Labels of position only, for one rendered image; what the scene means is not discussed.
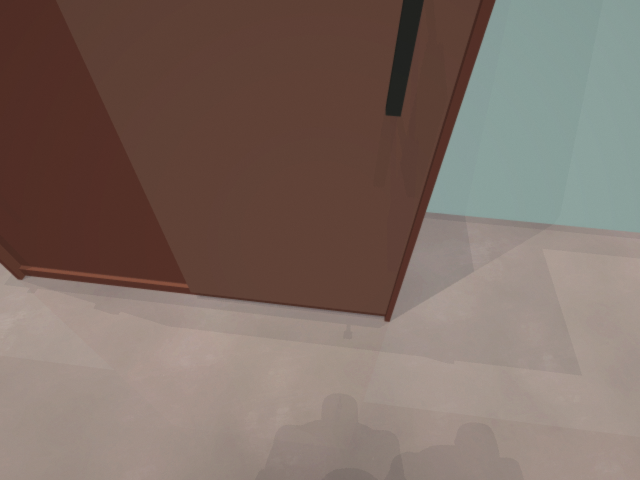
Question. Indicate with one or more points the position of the wardrobe door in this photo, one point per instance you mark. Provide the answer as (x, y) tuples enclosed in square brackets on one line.
[(259, 134), (69, 196)]

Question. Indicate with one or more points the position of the handle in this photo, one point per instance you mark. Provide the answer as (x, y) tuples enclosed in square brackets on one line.
[(406, 38)]

